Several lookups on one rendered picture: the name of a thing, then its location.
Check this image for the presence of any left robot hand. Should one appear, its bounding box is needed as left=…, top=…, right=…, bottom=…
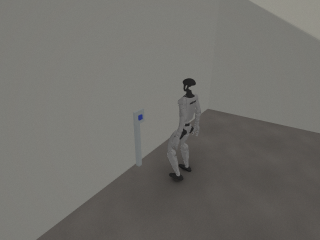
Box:
left=171, top=136, right=180, bottom=150

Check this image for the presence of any robot left upper arm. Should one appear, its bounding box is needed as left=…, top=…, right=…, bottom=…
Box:
left=177, top=97, right=187, bottom=121

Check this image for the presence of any right robot hand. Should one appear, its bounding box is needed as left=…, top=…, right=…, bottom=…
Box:
left=192, top=125, right=200, bottom=137

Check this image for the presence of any right robot shin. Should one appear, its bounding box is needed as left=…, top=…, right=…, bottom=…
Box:
left=180, top=144, right=189, bottom=168

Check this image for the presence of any left robot forearm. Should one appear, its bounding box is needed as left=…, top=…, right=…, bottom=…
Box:
left=175, top=117, right=186, bottom=138

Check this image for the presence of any robot right upper arm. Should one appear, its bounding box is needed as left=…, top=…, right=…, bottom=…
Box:
left=193, top=94, right=201, bottom=114

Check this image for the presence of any panel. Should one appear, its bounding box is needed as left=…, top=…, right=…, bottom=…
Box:
left=133, top=108, right=145, bottom=167

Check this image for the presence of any robot right foot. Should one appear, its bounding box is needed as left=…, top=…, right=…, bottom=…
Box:
left=179, top=164, right=192, bottom=172

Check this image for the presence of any right robot forearm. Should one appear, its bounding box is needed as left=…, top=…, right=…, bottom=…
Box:
left=194, top=112, right=201, bottom=126

